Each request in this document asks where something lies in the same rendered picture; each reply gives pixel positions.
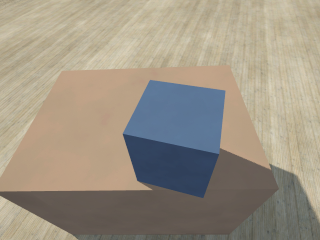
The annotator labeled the pedestal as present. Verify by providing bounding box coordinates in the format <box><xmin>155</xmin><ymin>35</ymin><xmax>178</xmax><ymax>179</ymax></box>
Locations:
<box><xmin>0</xmin><ymin>65</ymin><xmax>279</xmax><ymax>235</ymax></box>

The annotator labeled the carton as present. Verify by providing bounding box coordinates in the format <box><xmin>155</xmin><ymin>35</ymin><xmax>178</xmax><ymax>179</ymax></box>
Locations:
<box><xmin>123</xmin><ymin>80</ymin><xmax>226</xmax><ymax>198</ymax></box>

